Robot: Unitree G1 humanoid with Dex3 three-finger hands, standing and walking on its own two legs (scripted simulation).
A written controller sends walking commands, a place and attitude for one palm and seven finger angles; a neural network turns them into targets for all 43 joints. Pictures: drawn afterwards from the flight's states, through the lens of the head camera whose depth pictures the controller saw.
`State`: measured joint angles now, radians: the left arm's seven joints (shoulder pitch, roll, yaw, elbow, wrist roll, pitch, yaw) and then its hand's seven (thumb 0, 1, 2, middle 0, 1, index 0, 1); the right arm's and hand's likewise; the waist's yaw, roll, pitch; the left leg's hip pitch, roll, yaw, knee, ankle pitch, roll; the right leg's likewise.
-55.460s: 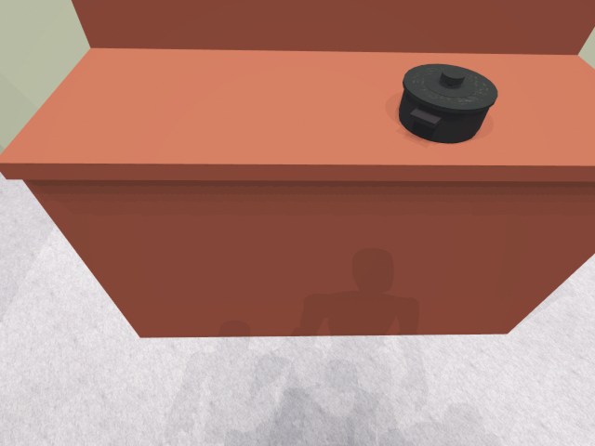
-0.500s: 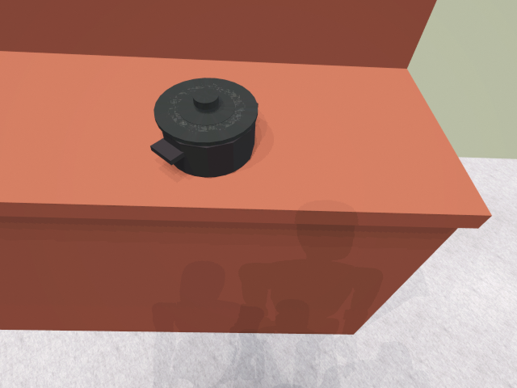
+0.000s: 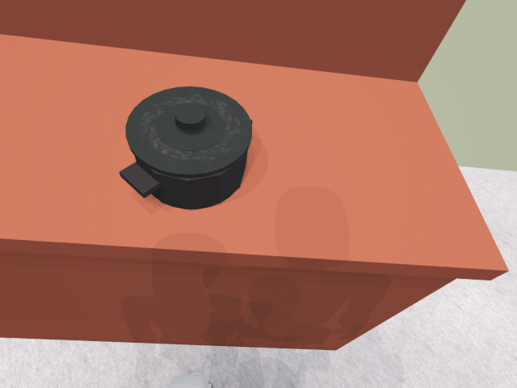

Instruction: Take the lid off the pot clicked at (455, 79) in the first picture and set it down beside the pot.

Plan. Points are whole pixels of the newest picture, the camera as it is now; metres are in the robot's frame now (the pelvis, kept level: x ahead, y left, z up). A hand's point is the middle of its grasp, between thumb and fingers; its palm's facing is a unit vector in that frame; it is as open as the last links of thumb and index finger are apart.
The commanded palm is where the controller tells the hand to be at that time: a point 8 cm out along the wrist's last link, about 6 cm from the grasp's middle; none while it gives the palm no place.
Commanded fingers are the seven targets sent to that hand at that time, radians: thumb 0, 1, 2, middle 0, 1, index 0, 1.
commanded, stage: come to a stop and stand still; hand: left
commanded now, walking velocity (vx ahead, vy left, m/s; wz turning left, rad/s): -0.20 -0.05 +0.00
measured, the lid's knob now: (190, 116) +0.43 +0.15 +0.16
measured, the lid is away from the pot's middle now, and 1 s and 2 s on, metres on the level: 0.01 0.01 0.01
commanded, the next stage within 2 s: look again from close up in 0.76 s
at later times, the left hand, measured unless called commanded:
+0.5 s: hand out of the picture +0.05 +0.17 -0.16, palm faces +0.03 -0.97 -0.26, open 7.4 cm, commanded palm none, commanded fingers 0.00 0.90 0.90 -0.20 -0.30 -0.20 -0.30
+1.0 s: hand out of the picture -0.05 +0.14 -0.17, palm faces +0.06 -0.98 -0.19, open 7.4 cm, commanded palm none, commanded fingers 0.00 0.90 0.90 -0.20 -0.30 -0.20 -0.30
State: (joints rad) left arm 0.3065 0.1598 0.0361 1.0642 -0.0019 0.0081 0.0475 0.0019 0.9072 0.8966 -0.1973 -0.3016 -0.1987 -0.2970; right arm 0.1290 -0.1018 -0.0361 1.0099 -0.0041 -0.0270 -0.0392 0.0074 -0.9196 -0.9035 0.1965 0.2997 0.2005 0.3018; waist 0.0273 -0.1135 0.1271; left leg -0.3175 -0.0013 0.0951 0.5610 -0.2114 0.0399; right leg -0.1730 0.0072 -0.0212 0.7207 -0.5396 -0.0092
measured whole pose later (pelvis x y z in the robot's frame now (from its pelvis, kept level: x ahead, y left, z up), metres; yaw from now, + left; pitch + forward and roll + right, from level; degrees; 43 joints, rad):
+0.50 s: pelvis -0.04 -0.03 -0.01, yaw +1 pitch -3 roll +0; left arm 0.22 0.20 0.01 0.87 0.01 0.03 0.04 0.00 0.91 0.90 -0.20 -0.30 -0.20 -0.30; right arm 0.29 -0.21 -0.05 0.91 -0.02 0.03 0.00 0.01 -0.91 -0.90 0.20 0.30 0.20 0.30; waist -0.03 0.01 0.03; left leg -0.36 0.01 0.06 0.69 -0.28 0.04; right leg -0.26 -0.01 0.01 0.71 -0.42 0.00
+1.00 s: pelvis -0.04 -0.04 +0.00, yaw +2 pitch -1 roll -1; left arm 0.33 0.18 0.00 1.03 0.01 0.01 0.03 0.00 0.91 0.90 -0.20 -0.30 -0.20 -0.30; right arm 0.29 -0.15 -0.02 1.02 -0.01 0.00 -0.02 0.01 -0.92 -0.90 0.20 0.30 0.20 0.30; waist 0.01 -0.02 0.04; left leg -0.33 0.02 0.04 0.54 -0.20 0.01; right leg -0.21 0.01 0.00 0.53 -0.31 0.00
